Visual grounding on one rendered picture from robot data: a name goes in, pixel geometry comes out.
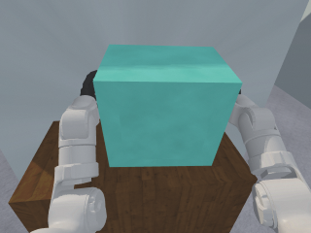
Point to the right robot upper arm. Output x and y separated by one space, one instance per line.
283 204

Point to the left robot upper arm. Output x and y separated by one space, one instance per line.
78 210

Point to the left robot hand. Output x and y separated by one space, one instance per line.
88 87

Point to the pedestal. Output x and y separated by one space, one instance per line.
145 199

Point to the carton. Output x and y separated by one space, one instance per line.
163 106

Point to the robot right forearm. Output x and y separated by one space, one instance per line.
267 153

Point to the robot left forearm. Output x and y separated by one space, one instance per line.
77 146

